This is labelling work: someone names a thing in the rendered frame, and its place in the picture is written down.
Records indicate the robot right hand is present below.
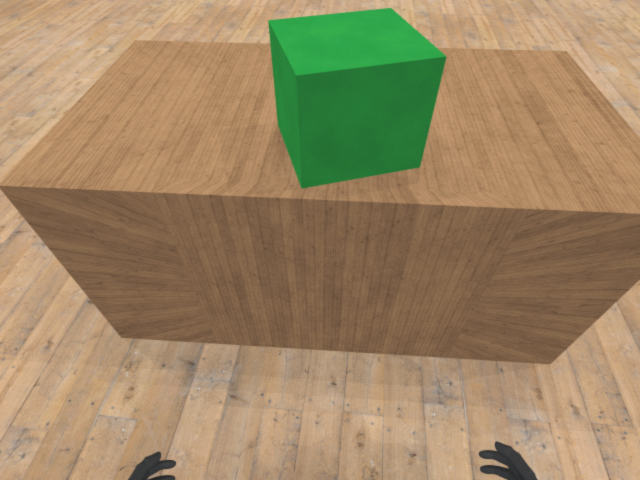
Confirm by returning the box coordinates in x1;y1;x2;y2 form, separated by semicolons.
479;441;538;480

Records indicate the robot left hand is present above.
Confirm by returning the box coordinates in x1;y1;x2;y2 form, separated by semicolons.
128;452;176;480

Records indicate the pedestal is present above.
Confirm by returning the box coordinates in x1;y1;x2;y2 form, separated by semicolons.
0;40;640;364

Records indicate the carton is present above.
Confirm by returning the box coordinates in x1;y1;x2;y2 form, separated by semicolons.
268;8;447;188

